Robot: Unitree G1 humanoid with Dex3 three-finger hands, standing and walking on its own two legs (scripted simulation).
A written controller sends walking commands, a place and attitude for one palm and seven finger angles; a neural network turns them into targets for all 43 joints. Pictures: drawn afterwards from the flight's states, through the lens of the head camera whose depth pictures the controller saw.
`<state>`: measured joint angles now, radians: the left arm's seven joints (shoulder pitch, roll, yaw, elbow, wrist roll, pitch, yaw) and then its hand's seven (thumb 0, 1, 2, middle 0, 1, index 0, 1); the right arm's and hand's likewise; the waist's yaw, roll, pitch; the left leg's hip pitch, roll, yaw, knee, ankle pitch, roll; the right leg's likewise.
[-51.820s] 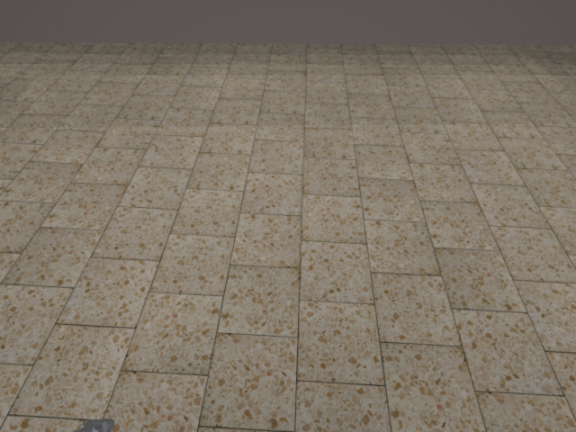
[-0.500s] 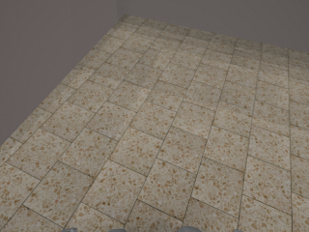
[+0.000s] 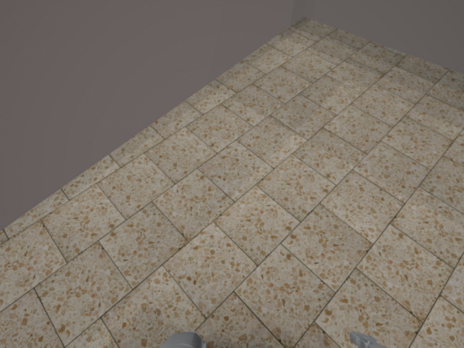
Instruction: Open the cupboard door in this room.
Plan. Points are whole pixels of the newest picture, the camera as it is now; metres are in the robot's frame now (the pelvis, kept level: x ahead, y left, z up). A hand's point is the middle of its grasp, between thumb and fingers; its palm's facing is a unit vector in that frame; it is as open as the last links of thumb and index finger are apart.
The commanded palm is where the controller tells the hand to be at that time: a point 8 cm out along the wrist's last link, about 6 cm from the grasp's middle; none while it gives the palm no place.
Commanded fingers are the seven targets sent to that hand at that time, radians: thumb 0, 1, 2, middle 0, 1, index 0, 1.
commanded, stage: turn to face it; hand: left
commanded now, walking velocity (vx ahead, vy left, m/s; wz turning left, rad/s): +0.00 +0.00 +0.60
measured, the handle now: out of the picture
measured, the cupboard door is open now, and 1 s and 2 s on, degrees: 45 45 45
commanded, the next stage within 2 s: none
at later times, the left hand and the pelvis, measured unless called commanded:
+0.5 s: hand out of the picture +0.03 +0.18 -0.15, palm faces +0.30 -0.90 -0.31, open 7.3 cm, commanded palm none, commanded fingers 0.00 0.90 0.90 -0.20 -0.30 -0.20 -0.30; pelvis +0.00 -0.05 -0.01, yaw +18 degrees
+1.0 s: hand out of the picture -0.06 +0.18 -0.16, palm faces +0.60 -0.76 -0.26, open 7.4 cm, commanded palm none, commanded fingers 0.00 0.90 0.90 -0.20 -0.30 -0.20 -0.30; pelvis +0.00 -0.05 +0.00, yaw +36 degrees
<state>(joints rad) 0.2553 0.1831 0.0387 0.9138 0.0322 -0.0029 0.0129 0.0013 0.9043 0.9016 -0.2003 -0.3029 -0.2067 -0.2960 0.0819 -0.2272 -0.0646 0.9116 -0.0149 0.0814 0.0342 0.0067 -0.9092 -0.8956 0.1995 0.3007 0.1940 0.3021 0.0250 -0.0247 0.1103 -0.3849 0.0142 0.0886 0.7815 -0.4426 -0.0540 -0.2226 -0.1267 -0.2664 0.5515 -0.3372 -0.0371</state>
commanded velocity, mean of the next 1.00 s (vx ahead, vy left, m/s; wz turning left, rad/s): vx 0.00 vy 0.00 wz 0.60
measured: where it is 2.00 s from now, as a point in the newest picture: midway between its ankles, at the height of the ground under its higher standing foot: outside the picture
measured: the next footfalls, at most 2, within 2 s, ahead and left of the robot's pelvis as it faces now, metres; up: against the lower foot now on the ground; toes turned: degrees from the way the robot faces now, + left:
left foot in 0.08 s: +0.04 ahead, +0.13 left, +0.00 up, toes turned +9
right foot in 0.38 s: +0.08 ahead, -0.14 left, +0.00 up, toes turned +10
